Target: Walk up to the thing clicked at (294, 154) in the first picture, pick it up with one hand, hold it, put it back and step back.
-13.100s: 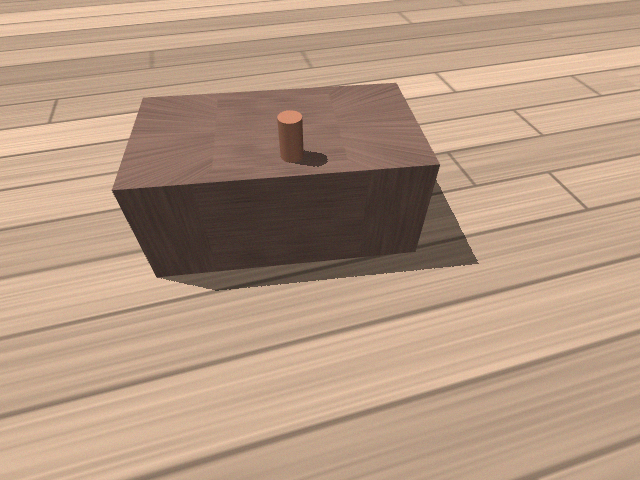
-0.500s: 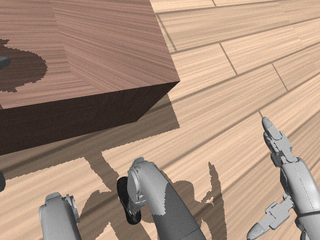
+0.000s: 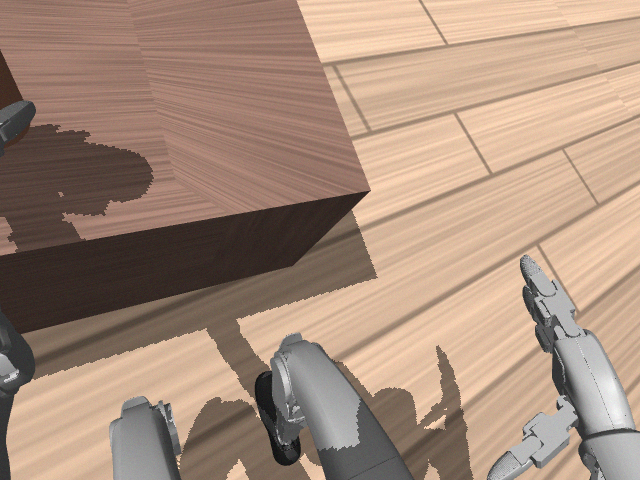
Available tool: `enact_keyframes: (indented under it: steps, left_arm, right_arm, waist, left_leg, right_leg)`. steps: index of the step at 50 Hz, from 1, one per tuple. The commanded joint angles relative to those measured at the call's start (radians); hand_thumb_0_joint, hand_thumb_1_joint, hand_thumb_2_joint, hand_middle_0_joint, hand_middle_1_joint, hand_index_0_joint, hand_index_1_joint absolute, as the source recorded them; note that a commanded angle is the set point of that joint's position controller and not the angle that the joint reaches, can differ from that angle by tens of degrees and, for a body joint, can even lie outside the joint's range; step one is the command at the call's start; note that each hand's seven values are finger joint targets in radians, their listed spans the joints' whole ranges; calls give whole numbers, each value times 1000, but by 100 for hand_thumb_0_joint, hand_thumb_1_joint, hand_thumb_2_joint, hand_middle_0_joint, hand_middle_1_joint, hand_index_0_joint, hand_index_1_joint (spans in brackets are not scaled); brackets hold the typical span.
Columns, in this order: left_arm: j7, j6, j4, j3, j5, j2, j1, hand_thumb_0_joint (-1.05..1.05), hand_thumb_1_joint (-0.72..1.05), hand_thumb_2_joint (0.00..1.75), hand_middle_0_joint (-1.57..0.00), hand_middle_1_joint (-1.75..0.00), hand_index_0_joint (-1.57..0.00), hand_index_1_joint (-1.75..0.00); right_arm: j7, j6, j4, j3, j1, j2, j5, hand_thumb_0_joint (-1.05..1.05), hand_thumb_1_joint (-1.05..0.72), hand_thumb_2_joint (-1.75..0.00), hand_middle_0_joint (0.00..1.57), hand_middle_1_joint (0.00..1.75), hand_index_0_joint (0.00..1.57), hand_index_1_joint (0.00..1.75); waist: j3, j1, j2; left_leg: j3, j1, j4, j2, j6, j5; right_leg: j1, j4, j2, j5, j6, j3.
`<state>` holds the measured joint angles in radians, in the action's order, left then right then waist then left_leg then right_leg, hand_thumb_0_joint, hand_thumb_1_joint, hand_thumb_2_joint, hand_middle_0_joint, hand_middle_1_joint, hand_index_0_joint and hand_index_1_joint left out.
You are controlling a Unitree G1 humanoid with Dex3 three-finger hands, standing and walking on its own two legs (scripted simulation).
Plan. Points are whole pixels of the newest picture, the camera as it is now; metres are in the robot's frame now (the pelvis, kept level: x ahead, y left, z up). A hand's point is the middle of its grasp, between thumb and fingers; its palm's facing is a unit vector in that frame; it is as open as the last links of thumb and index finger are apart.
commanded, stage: settle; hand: left
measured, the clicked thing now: out of the picture +0.59 +0.20 +0.01
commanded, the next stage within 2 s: lift in 0.50 s
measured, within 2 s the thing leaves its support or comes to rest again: neither
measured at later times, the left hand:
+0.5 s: hand out of the picture +0.58 +0.19 +0.03, palm faces +0.19 -0.98 -0.01, open 10.5 cm
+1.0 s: hand out of the picture +0.56 +0.19 +0.07, palm faces +0.18 -0.98 -0.02, open 10.5 cm
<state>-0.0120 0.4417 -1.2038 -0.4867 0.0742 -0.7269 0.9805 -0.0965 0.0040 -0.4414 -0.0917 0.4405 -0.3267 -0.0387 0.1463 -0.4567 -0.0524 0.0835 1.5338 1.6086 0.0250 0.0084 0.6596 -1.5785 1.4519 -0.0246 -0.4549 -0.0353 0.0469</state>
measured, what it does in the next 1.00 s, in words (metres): rises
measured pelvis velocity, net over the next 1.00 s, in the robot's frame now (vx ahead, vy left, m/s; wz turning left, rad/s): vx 0.02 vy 0.00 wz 0.02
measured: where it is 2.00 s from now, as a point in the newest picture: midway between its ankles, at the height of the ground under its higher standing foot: (228, 474)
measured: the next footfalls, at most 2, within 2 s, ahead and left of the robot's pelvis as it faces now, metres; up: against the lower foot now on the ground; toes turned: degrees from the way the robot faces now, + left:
none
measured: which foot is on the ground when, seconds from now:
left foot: down 0.00-1.00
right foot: down 0.00-1.00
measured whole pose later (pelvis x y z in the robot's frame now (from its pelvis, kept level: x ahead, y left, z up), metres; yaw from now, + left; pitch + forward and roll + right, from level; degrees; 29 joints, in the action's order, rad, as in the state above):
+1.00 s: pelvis +0.02 +0.00 +0.06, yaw +1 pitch +29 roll -3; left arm 0.02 0.45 -1.17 -0.45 0.02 -0.56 0.87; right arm -0.06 0.01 -0.19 -0.06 0.39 -0.28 -0.05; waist 0.16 -0.33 -0.03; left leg 0.06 1.27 1.38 0.03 0.01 0.61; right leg -1.33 1.25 -0.02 -0.43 -0.03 0.03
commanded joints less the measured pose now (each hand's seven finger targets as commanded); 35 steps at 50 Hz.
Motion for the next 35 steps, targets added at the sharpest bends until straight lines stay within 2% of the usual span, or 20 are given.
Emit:
enact_keyframes:
  steps: [1,2,4,6,8,11,12,14,16,21,22,23,24,26,27,28,30,32,34,35]
  left_arm:
    - [-2,57,130,31,-8,-133,372,0,12,127,-131,-140,-131,-143]
    - [-6,65,171,18,-7,-167,407,0,12,127,-131,-140,-131,-142]
    - [-2,64,105,28,-13,-132,377,0,15,129,-132,-142,-132,-144]
    - [-5,76,119,28,-8,-140,403,0,17,131,-134,-145,-135,-146]
    - [-11,93,162,2,-10,-184,440,0,16,133,-134,-146,-134,-148]
    - [-2,110,169,9,-19,-161,461,0,20,135,-135,-147,-135,-149]
    - [1,106,105,28,-16,-131,427,0,19,136,-136,-148,-136,-150]
    - [-2,118,141,10,-15,-180,440,0,21,137,-136,-148,-136,-150]
    - [1,125,155,14,-20,-164,456,0,20,138,-138,-149,-137,-152]
    - [-5,124,128,16,-19,-160,461,0,19,138,-137,-149,-137,-152]
    - [-10,130,169,10,-15,-185,477,0,18,137,-136,-148,-136,-151]
    - [-8,123,117,17,-13,-169,446,0,17,137,-136,-149,-136,-151]
    - [-9,125,148,13,-12,-176,460,0,17,137,-136,-148,-136,-151]
    - [-5,124,139,12,-15,-180,451,0,16,135,-137,-148,-137,-150]
    - [1,119,98,21,-21,-153,435,0,15,137,-137,-149,-137,-151]
    - [5,118,105,23,-23,-149,430,0,15,136,-137,-149,-137,-151]
    - [12,115,110,17,-25,-165,435,0,16,136,-137,-149,-137,-151]
    - [14,116,130,8,-38,-169,435,0,22,127,-134,-146,-136,-146]
    - [18,109,89,15,-47,-136,396,0,21,127,-133,-145,-134,-145]
    - [20,115,139,7,-51,-148,412,0,23,126,-131,-144,-133,-144]
  right_arm:
    - [32,-42,-125,-138,28,-177,0,0,54,-5,5,5,5,5]
    - [35,-41,-122,-137,31,-180,-2,0,54,-5,5,5,5,5]
    - [35,-40,-126,-132,21,-180,-4,0,55,-5,5,5,5,5]
    - [36,-35,-116,-127,38,-173,-9,0,54,-5,5,5,5,5]
    - [37,-33,-99,-120,48,-171,-11,0,55,-5,5,5,5,5]
    - [40,-36,-99,-123,41,-171,-13,0,55,-5,5,5,5,5]
    - [41,-35,-86,-115,38,-168,-14,0,55,-5,5,5,5,5]
    - [42,-37,-70,-110,37,-163,-15,0,55,-5,5,5,5,5]
    - [42,-39,-72,-104,36,-155,-18,0,54,-5,5,5,5,5]
    - [47,-42,-40,-99,-1,-155,-22,0,54,-5,5,5,5,5]
    - [48,-42,-34,-98,9,-151,-24,0,55,-5,5,5,5,5]
    - [49,-44,-39,-92,-12,-147,-21,0,54,-5,5,5,5,5]
    - [49,-43,-36,-91,-9,-149,-22,0,54,-5,5,5,5,5]
    - [54,-45,-44,-104,-12,-160,-21,0,54,-5,5,5,5,5]
    - [53,-43,-25,-84,-1,-147,-20,0,54,-5,5,5,5,5]
    - [55,-45,-32,-89,-19,-148,-17,0,54,-5,5,5,5,5]
    - [58,-44,-10,-95,-18,-154,-17,0,54,-5,5,5,5,5]
    - [60,-47,-21,-92,-7,-153,-15,0,51,-6,5,5,5,5]
    - [62,-47,-14,-105,-2,-156,-12,0,50,-6,5,5,5,5]
    - [63,-47,-10,-106,0,-160,-13,0,51,-6,5,5,5,5]
  waist:
    - [540,44,425]
    - [537,42,443]
    - [563,45,415]
    - [581,33,402]
    - [603,45,411]
    - [622,36,414]
    - [590,34,406]
    - [611,48,408]
    - [628,42,425]
    - [578,55,408]
    - [592,61,426]
    - [596,65,411]
    - [600,63,406]
    - [623,64,392]
    - [587,58,381]
    - [599,65,364]
    - [608,71,369]
    - [625,76,359]
    - [617,72,350]
    - [640,82,353]
  left_leg:
    - [-7,-466,-271,-4,16,-397]
    - [-7,-471,-276,-2,18,-402]
    - [-1,-506,-277,0,19,-463]
    - [-11,-486,-276,-2,11,-462]
    - [-18,-490,-284,-8,11,-452]
    - [-15,-539,-296,-5,13,-453]
    - [-15,-525,-304,-5,14,-448]
    - [-23,-515,-301,-10,10,-439]
    - [-34,-514,-297,-15,6,-435]
    - [-36,-489,-322,-17,6,-368]
    - [-38,-504,-326,-16,7,-367]
    - [-39,-499,-325,-18,5,-360]
    - [-37,-499,-329,-16,5,-357]
    - [-37,-500,-332,-15,3,-359]
    - [-36,-479,-337,-16,4,-363]
    - [-38,-475,-341,-17,1,-356]
    - [-43,-481,-341,-18,-1,-359]
    - [-42,-483,-345,-20,-1,-363]
    - [-43,-490,-345,-20,-1,-389]
    - [-45,-511,-347,-19,-1,-406]
  right_leg:
    - [385,-138,49,226,67,18]
    - [391,-137,49,227,68,18]
    - [408,-143,50,269,68,23]
    - [456,-150,50,293,65,15]
    - [479,-157,47,294,63,9]
    - [473,-168,49,285,64,10]
    - [469,-176,49,280,65,11]
    - [505,-179,45,290,61,4]
    - [525,-187,42,296,60,-8]
    - [526,-218,41,243,59,-9]
    - [541,-218,41,242,59,-13]
    - [546,-222,39,239,57,-17]
    - [547,-226,42,234,58,-14]
    - [577,-228,42,246,56,-16]
    - [571,-232,41,249,57,-12]
    - [589,-238,41,251,54,-15]
    - [593,-244,39,253,55,-20]
    - [621,-245,40,261,53,-20]
    - [629,-247,39,286,55,-21]
    - [634,-249,40,301,56,-20]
